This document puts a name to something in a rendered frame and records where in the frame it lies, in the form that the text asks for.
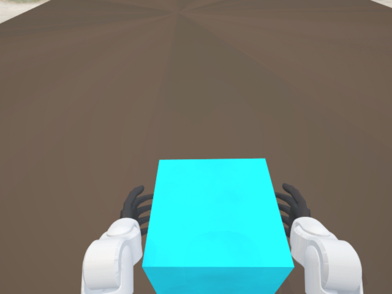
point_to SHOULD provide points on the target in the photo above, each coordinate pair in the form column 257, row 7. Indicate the robot right forearm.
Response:
column 331, row 266

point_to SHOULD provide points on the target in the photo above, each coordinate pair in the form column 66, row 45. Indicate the robot left forearm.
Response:
column 108, row 265

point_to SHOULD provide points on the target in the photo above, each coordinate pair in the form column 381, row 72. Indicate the carton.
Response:
column 215, row 228

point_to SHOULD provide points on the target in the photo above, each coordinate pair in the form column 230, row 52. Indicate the right robot hand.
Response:
column 298, row 206

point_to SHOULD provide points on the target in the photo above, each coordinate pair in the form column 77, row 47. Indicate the left robot hand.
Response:
column 130, row 209

